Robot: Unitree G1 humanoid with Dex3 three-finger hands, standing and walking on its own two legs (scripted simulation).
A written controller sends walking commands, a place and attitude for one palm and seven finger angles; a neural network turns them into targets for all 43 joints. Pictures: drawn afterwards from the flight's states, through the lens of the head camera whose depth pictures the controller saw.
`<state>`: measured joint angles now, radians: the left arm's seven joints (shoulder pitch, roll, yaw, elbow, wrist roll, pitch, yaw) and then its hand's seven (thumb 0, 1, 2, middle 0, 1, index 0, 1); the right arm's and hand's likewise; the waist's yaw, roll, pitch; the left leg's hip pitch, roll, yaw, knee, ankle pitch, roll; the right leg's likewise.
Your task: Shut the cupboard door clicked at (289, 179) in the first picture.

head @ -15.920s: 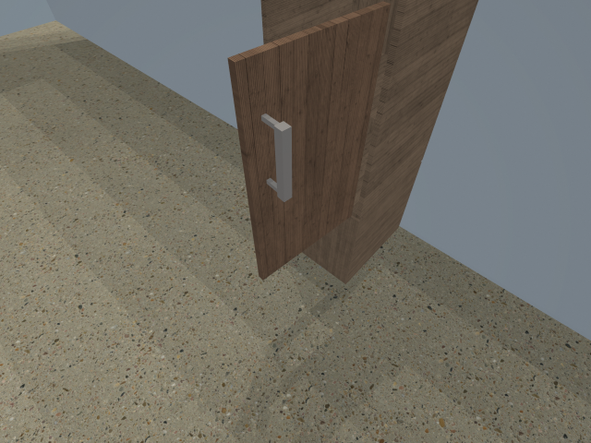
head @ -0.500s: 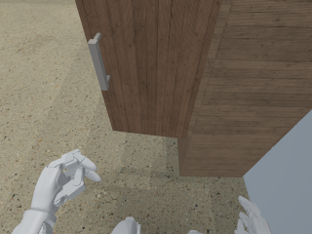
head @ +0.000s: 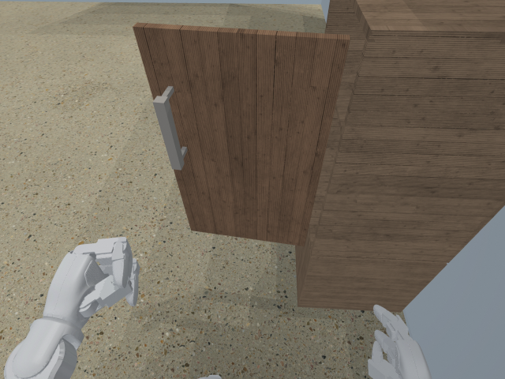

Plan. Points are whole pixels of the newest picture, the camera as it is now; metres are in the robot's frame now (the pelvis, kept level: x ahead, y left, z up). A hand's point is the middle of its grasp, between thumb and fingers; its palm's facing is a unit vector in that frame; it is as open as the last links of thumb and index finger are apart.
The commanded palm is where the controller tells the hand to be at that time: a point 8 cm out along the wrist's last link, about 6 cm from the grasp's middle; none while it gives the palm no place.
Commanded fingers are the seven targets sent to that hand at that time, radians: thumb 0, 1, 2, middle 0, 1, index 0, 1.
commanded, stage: raise the hand and make a fist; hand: left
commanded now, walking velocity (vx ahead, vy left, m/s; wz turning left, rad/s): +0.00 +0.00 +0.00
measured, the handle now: (173, 130) +0.54 +0.21 +0.10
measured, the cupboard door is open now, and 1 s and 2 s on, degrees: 84 84 84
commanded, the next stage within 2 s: bring the fist close to the handle in 0.44 s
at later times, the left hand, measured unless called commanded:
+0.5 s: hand (137, 279) +0.23 +0.18 +0.10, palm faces -0.06 -1.00 -0.05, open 3.1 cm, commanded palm +0.20 +0.23 +0.10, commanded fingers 0.00 0.90 0.90 -1.30 -1.50 -1.30 -1.50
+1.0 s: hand (152, 218) +0.32 +0.18 +0.10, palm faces -0.08 -1.00 -0.03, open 3.1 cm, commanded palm +0.31 +0.23 +0.10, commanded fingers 0.00 0.90 0.90 -1.30 -1.50 -1.30 -1.50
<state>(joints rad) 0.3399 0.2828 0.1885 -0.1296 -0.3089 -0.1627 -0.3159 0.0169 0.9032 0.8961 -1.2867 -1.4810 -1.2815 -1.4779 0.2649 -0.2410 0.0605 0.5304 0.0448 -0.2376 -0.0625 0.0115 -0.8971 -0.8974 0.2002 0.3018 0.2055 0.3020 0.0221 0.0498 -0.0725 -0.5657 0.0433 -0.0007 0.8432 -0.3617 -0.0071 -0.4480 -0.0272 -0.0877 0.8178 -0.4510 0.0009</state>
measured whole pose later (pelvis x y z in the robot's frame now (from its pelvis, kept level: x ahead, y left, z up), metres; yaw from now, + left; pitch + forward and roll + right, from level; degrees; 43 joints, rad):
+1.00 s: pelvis +0.00 +0.00 +0.01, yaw -1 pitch +5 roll +0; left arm -0.10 0.30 0.23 0.29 -0.28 -0.15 -0.31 0.02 0.90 0.90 -1.30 -1.50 -1.30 -1.50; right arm 0.27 -0.26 0.04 0.61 0.05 -0.21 -0.08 0.01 -0.90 -0.90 0.20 0.30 0.20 0.30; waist -0.01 0.03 -0.05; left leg -0.52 0.04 0.03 0.75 -0.32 -0.01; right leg -0.43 -0.03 -0.06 0.76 -0.42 0.00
